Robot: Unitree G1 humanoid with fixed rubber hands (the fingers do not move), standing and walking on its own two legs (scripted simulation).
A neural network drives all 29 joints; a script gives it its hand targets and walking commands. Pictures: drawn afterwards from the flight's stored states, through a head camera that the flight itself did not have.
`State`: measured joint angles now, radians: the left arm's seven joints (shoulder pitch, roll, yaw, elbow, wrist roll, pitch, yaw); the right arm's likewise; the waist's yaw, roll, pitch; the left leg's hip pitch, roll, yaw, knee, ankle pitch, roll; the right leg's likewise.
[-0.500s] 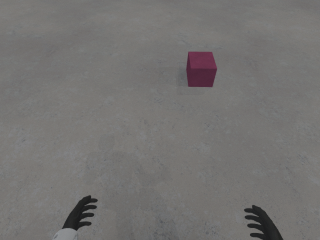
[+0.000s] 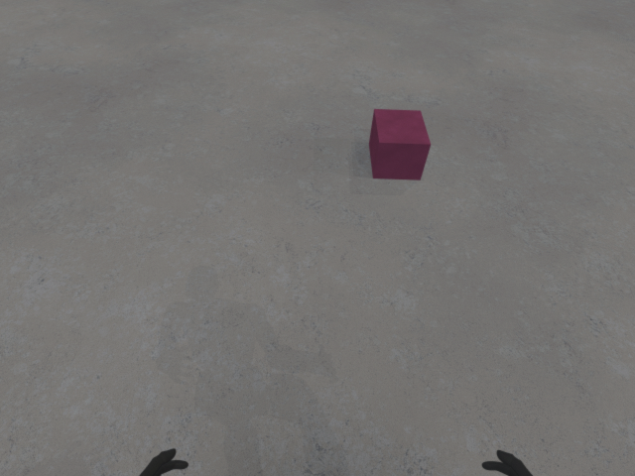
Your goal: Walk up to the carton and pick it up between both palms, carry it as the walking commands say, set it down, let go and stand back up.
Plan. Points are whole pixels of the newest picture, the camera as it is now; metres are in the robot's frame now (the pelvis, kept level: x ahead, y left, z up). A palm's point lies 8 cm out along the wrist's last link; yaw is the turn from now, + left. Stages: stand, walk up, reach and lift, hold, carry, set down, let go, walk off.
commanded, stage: stand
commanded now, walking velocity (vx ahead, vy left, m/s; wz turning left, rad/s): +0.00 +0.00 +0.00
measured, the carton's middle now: (397, 144) +1.70 -0.34 -0.65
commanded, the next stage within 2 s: walk up in 1.60 s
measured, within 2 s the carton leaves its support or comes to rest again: neither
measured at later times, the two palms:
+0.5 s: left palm out of the picture +0.09 +0.29 -0.09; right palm out of the picture +0.11 -0.32 -0.08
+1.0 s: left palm out of the picture +0.08 +0.29 -0.09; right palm out of the picture +0.08 -0.33 -0.09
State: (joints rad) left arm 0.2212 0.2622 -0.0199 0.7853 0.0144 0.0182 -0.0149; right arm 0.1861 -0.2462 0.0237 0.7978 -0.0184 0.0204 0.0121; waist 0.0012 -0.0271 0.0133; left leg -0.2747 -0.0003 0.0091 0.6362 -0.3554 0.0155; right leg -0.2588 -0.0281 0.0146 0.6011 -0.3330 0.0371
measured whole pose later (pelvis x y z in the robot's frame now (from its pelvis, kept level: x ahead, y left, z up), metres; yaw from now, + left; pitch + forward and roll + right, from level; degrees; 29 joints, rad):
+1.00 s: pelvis +0.00 -0.03 +0.02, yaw +0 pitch -2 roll +0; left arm 0.12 0.39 0.00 1.05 0.00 -0.02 0.00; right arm 0.10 -0.38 0.01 1.08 -0.01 -0.01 0.00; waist -0.01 -0.01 0.06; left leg -0.12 0.02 0.00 0.36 -0.21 -0.02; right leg -0.12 -0.01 0.00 0.37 -0.21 0.01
